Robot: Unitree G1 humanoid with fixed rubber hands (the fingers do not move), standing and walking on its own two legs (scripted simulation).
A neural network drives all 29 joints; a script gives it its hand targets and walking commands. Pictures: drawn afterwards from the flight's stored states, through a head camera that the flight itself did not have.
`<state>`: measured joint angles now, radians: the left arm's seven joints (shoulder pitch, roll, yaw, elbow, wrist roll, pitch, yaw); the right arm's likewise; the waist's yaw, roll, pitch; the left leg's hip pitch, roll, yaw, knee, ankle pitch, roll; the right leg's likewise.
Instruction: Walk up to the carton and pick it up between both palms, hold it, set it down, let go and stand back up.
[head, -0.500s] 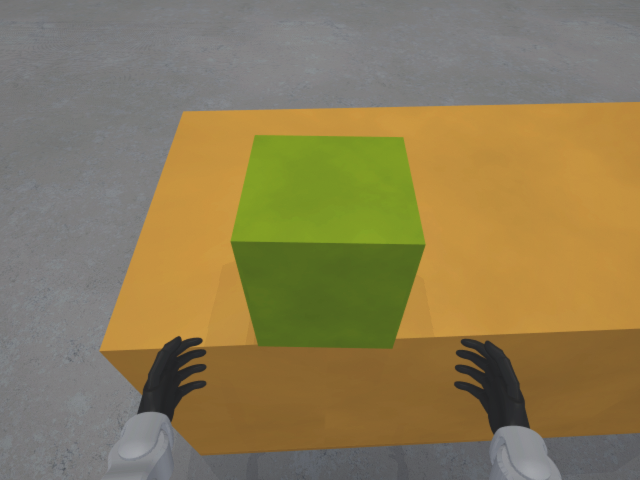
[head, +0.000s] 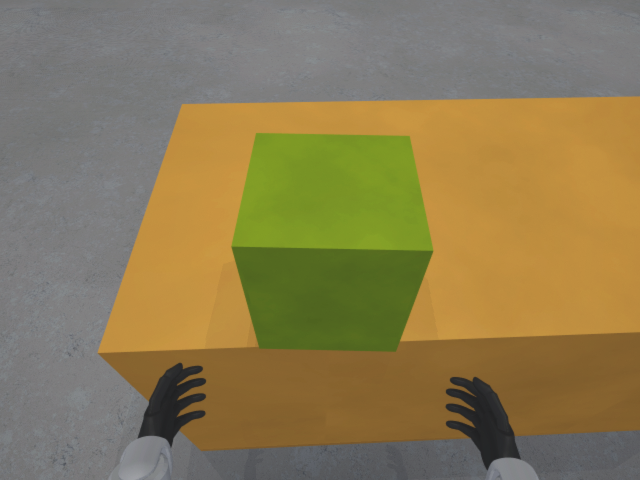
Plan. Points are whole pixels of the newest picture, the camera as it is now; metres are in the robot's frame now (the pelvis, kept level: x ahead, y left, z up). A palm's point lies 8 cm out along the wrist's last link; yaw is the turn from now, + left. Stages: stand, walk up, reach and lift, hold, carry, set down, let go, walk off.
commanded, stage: set down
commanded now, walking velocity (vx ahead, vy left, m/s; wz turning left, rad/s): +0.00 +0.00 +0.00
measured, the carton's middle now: (330, 248) +0.43 +0.01 +0.03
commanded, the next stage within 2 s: let go in 0.46 s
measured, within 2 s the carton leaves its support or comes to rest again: neither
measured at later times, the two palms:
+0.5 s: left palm (165, 451) +0.18 +0.21 -0.07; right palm (493, 454) +0.18 -0.20 -0.07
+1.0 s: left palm (164, 460) +0.17 +0.22 -0.09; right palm (491, 470) +0.17 -0.20 -0.09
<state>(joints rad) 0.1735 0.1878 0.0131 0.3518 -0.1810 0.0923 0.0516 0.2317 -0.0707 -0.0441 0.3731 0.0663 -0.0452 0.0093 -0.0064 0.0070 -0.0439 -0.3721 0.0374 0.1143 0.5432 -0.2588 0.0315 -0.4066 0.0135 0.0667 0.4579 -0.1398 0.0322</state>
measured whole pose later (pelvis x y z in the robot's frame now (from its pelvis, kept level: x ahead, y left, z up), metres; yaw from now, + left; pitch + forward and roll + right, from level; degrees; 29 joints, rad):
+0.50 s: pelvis +0.00 +0.00 +0.00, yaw +0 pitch +5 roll -1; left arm 0.17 0.19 -0.01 0.44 -0.18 0.12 0.07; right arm 0.16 -0.09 -0.04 0.55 0.07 -0.08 0.03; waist -0.01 0.01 -0.02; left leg -0.37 0.04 0.11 0.54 -0.26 0.03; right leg -0.41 0.01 0.07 0.47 -0.15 0.03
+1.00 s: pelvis +0.01 +0.00 +0.00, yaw +0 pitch +5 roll -1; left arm 0.17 0.19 -0.01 0.50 -0.14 0.13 0.07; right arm 0.16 -0.10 -0.04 0.68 0.07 -0.15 0.04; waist -0.01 0.01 -0.01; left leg -0.37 0.04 0.11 0.54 -0.27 0.03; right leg -0.41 0.01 0.07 0.47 -0.16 0.03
